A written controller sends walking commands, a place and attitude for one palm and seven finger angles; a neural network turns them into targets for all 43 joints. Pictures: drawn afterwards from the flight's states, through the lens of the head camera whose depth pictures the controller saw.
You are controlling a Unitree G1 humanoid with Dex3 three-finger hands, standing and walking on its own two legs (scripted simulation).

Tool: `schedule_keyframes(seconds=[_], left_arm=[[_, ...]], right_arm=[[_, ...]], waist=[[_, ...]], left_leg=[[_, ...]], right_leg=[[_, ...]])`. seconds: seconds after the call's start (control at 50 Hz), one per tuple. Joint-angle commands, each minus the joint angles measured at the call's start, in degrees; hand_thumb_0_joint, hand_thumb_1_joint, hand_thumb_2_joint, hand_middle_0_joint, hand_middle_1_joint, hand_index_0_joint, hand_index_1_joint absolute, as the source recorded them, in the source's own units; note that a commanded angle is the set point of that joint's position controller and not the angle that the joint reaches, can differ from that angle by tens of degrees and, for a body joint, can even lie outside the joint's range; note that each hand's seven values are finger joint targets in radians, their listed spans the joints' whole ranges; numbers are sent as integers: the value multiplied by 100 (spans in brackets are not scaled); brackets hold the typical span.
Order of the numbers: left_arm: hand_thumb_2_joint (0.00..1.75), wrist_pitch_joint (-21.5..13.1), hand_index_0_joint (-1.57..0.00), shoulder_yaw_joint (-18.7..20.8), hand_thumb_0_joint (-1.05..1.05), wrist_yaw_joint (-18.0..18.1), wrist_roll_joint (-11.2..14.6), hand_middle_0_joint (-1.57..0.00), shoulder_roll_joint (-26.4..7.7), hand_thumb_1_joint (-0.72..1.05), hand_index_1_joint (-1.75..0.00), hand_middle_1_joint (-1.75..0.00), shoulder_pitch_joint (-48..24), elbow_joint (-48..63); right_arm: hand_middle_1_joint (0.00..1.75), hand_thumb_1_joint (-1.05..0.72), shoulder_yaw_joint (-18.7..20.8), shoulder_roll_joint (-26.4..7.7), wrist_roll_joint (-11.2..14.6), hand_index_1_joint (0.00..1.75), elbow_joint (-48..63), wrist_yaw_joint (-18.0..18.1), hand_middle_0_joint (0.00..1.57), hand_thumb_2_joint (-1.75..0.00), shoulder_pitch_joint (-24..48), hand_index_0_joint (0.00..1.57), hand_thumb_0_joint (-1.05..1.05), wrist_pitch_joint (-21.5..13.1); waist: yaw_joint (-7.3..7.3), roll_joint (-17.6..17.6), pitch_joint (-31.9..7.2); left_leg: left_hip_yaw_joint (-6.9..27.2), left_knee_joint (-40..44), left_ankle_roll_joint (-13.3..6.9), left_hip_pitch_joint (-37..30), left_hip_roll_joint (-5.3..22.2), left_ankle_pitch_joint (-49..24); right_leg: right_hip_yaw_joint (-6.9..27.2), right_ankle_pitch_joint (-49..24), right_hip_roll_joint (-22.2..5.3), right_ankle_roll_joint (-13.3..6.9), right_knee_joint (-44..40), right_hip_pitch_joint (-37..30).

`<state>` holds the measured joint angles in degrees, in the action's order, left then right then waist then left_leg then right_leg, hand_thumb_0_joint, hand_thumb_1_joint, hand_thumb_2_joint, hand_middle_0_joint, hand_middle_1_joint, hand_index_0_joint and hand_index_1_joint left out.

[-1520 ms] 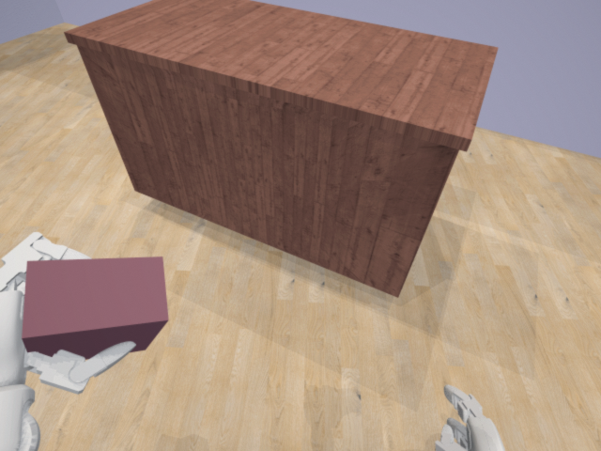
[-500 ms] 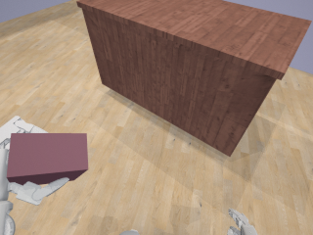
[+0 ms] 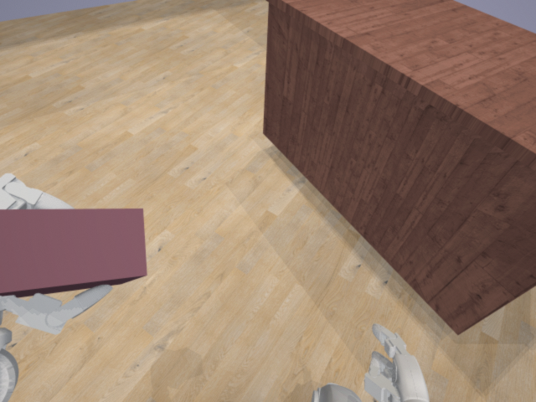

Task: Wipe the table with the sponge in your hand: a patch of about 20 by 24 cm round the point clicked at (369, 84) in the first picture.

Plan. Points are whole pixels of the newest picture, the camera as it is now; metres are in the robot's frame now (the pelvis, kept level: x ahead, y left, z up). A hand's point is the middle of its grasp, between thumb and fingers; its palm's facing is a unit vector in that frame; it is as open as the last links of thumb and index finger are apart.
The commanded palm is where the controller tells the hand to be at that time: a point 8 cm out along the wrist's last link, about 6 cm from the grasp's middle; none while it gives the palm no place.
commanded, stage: walk to a spot facing it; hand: left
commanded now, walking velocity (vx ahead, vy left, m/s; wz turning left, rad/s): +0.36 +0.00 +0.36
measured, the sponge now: (92, 254) +0.23 +0.21 +0.17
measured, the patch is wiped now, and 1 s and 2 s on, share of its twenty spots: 0.00 0.00 0.00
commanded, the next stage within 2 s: none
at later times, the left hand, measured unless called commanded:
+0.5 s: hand (74, 202) +0.29 +0.25 +0.18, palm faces +0.58 -0.69 -0.43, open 10.5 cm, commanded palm +0.23 +0.28 +0.19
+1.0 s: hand (93, 174) +0.35 +0.26 +0.16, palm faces +0.74 -0.53 -0.42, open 10.5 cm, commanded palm +0.28 +0.28 +0.19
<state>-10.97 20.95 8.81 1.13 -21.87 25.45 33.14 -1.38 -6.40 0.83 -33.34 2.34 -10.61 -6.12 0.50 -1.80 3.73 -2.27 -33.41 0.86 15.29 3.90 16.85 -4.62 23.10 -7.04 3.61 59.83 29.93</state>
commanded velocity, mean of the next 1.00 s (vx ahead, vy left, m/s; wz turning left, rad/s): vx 0.30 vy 0.00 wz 0.51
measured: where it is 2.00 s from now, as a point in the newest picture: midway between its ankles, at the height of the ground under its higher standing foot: (279, 364)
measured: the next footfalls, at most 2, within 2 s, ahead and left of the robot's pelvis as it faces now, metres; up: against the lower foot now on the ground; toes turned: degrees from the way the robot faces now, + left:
right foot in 0.12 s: +0.13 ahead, -0.15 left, +0.00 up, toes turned -5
left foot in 0.52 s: +0.21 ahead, +0.11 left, +0.00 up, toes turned +23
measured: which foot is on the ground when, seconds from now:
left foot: down 0.00-0.12, up 0.14-0.50, down 0.52-0.86, up 0.88-1.00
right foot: up 0.00-0.10, down 0.12-0.52, up 0.54-0.86, down 0.88-1.00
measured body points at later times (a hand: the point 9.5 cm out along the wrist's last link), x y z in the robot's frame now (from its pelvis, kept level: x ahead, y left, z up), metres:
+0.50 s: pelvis +0.13 -0.03 +0.00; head +0.16 -0.01 +0.45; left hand +0.25 +0.28 +0.20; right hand +0.34 -0.27 -0.07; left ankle +0.17 +0.09 -0.72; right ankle +0.10 -0.14 -0.73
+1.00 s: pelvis +0.27 -0.05 +0.00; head +0.30 -0.06 +0.45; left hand +0.31 +0.29 +0.18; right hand +0.52 -0.18 -0.12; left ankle +0.18 +0.06 -0.63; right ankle +0.33 -0.15 -0.73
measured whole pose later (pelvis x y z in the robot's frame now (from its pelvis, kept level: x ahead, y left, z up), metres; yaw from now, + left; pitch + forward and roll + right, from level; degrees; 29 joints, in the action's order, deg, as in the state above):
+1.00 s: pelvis +0.27 -0.05 +0.00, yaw +28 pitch -2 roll +1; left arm -8.9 17.7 7.9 0.7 -16.8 24.3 24.7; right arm -0.2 -13.3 -0.1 -38.8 3.6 -10.6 -2.6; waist 1.7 3.1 4.1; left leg -1.7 -72.2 1.7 29.5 2.8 24.8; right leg -12.3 18.2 -7.7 0.5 35.3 14.9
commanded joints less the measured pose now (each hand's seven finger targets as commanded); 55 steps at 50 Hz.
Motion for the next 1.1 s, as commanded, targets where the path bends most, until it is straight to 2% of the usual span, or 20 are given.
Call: schedule_keyframes(seconds=[0.0,0.06,0.08,0.1,0.12,0.14,0.22,0.3,0.38,0.46,0.48,0.5,0.52,0.64,0.8,0.82,0.86,0.9,0.98,1.08], left_arm=[[130,-390,-120,427,0,0,55,-120,-562,10,-160,-160,-288,799],[130,-251,-120,305,0,-2,-1,-120,-551,10,-160,-160,-679,275],[130,-204,-120,244,0,0,-37,-120,-592,10,-160,-160,-856,261],[130,-133,-120,388,0,41,-86,-120,-864,10,-160,-160,-935,149],[130,-116,-120,566,0,73,-25,-120,-1159,10,-160,-160,-988,237],[130,-211,-120,530,0,72,-36,-120,-1132,10,-160,-160,-1203,431],[130,-418,-120,696,0,28,-70,-120,-1088,10,-160,-160,-585,812],[130,-436,-120,875,0,157,-5,-120,-1086,10,-160,-160,-152,987],[130,-361,-120,800,0,292,60,-120,-851,10,-160,-160,197,968],[130,-360,-120,533,0,342,57,-120,-715,10,-160,-160,-227,1121],[130,-470,-120,590,0,352,43,-120,-787,10,-160,-160,-369,1365],[130,-585,-120,625,0,340,59,-120,-807,10,-160,-160,-398,1456],[130,-638,-120,731,0,240,-67,-120,-1179,10,-160,-160,-766,1277],[130,-572,-120,878,0,76,86,-120,-867,10,-160,-160,221,1851],[130,-278,-120,520,0,-44,55,-120,-552,10,-160,-160,-252,276],[130,-202,-120,432,0,-47,15,-120,-552,10,-160,-160,-438,171],[130,-25,-120,707,0,40,-24,-120,-1125,10,-160,-160,-617,80],[130,-159,-120,551,0,38,13,-120,-1022,10,-160,-160,-720,287],[130,-326,-120,665,0,70,-44,-120,-1136,10,-160,-160,-750,1095],[130,-276,-120,979,0,295,83,-120,-1132,10,-160,-160,96,1519]], right_arm=[[30,-90,382,-1102,-48,30,599,130,20,-90,222,20,0,-340],[30,-90,322,-1070,-59,30,562,211,20,-90,300,20,0,-262],[30,-90,292,-994,-56,30,550,223,20,-90,307,20,0,-226],[30,-90,275,-865,-58,30,569,211,20,-90,292,20,0,-167],[30,-90,298,-998,-98,30,673,217,20,-90,609,20,0,-186],[30,-90,362,-1073,-151,30,618,169,20,-90,522,20,0,-215],[30,-90,303,-1038,-126,30,518,125,20,-90,659,20,0,34],[30,-90,374,-1005,-142,30,746,126,20,-90,519,20,0,83],[30,-90,435,-950,-130,30,1006,103,20,-90,353,20,0,91],[30,-90,545,-1083,-108,30,977,190,20,-90,-38,20,0,69],[30,-90,565,-1169,-83,30,1030,186,20,-90,9,20,0,48],[30,-90,552,-1273,-93,30,1040,125,20,-90,172,20,0,-19],[30,-90,521,-1253,-42,30,935,22,20,-90,175,20,0,-76],[30,-90,526,-1090,15,30,710,-20,20,-90,258,20,0,-247],[30,-90,400,-1074,-27,30,540,192,20,-90,243,20,0,-234],[30,-90,369,-1012,-9,30,536,205,20,-90,246,20,0,-194],[30,-90,320,-904,-36,30,674,218,20,-90,435,20,0,-143],[30,-90,355,-1092,-124,30,567,171,20,-90,437,20,0,-145],[30,-90,334,-1042,-123,30,639,210,20,-90,797,20,0,63],[30,-90,419,-875,-144,30,1044,205,20,-90,580,20,0,164]], waist=[[-11,1646,-422],[80,1169,-476],[97,502,-555],[134,-1202,-680],[263,-1704,-615],[123,-1491,-537],[41,-657,-599],[85,-662,-742],[221,-975,-789],[-232,-34,-1198],[-317,1112,-1448],[-175,2448,-1386],[-187,1809,-1156],[-12,1755,-980],[59,1144,-739],[89,537,-803],[251,-1948,-898],[81,-1213,-465],[21,-686,-409],[191,-827,-916]], left_leg=[[814,1754,-1025,526,987,839],[535,717,-776,844,705,1433],[309,-402,-607,1213,399,1423],[-169,-2292,-333,2391,-223,1710],[163,-3822,-175,2922,-417,1794],[552,-4426,-124,2789,-176,1245],[241,-4065,107,2496,182,490],[-426,-1857,45,1648,197,298],[-951,-664,-30,1222,-43,353],[-1099,588,-195,-759,-387,-266],[274,889,-664,-1748,322,-552],[3012,1303,-1579,-2267,1937,-2468],[3618,1462,-1842,-1819,2247,-1888],[1385,1619,-1252,-304,1196,-540],[707,767,-821,281,838,38],[483,-69,-653,755,556,361],[17,-3571,-162,2818,-487,1932],[431,-4453,-1,2804,-4,1085],[66,-3639,199,2103,269,718],[-879,-1068,151,1057,48,663]], right_leg=[[-486,-257,302,80,-1492,-1058],[-739,-365,587,65,-2674,-2099],[-193,39,233,-113,-3318,-2521],[1965,1060,-1133,-724,-4240,-3115],[3689,811,-2206,-1305,-4881,-3010],[3828,1065,-2217,-1351,-4996,-2626],[1006,-1154,-1577,-1081,-4349,-2619],[45,-2281,-1428,-1029,-4098,-2618],[-61,-2651,-1429,-1035,-3817,-2828],[-771,-2947,-1068,-584,-1553,-1985],[-886,-1759,-528,-264,52,-888],[-477,1230,343,-14,1403,565],[343,1251,86,-159,1777,939],[31,-49,-55,22,213,257],[-759,-479,568,126,-2952,-1857],[-420,-432,327,-6,-3503,-2507],[3235,-150,-2205,-1107,-4670,-3363],[2814,-231,-2172,-1216,-4632,-2623],[291,-2353,-1636,-913,-4187,-2292],[-496,-4329,-1547,-908,-3361,-2608]])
